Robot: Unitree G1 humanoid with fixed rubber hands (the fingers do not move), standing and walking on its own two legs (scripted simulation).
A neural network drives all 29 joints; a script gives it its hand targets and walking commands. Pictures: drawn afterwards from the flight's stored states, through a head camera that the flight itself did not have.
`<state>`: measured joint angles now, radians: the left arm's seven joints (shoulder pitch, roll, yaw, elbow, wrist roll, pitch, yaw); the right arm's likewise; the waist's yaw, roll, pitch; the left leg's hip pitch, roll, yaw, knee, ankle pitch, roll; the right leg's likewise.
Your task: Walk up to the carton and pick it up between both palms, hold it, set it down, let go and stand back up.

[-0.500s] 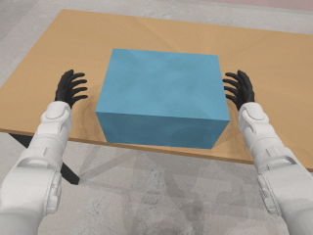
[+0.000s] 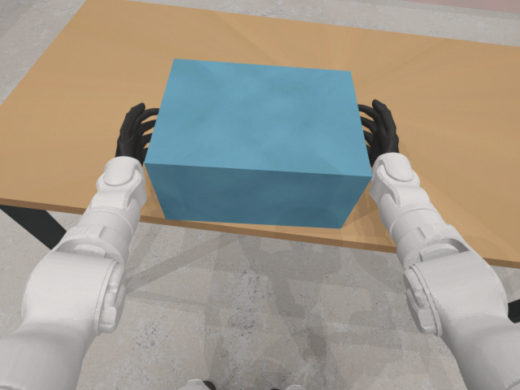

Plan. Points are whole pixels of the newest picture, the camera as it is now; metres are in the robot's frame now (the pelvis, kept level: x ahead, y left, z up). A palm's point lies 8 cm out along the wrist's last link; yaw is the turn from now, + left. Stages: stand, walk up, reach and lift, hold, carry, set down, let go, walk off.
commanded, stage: reach and lift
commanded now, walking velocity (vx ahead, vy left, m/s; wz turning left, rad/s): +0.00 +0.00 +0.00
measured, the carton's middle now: (258, 144) +0.48 +0.01 +0.07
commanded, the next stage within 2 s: none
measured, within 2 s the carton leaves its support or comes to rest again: leaves its support in 1.46 s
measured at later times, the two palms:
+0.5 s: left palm (131, 152) +0.44 +0.20 +0.08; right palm (378, 151) +0.45 -0.18 +0.09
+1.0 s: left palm (129, 154) +0.44 +0.21 +0.08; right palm (374, 150) +0.46 -0.18 +0.09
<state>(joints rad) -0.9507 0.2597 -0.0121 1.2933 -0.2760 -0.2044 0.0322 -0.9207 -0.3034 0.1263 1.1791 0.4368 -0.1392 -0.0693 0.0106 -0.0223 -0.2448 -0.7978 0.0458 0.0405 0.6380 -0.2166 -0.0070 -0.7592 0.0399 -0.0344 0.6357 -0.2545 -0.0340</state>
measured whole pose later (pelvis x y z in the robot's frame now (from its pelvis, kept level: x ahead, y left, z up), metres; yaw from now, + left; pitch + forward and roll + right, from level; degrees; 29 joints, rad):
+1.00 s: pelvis +0.01 +0.00 +0.01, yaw +0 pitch +20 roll -1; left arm -0.90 0.22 0.07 1.28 -0.20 -0.26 0.04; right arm -0.87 -0.25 0.02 1.15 0.32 -0.14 -0.11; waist 0.02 0.00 -0.24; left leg -0.72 0.04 0.04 0.59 -0.22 0.00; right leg -0.67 0.04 -0.04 0.57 -0.25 -0.03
